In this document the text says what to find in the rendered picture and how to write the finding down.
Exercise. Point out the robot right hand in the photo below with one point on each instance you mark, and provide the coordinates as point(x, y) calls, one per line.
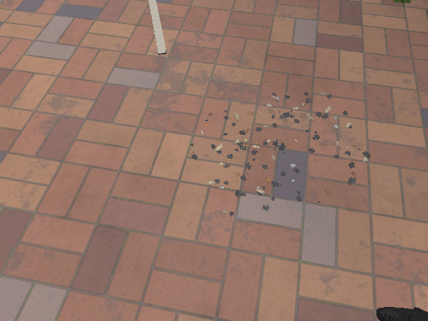
point(401, 314)

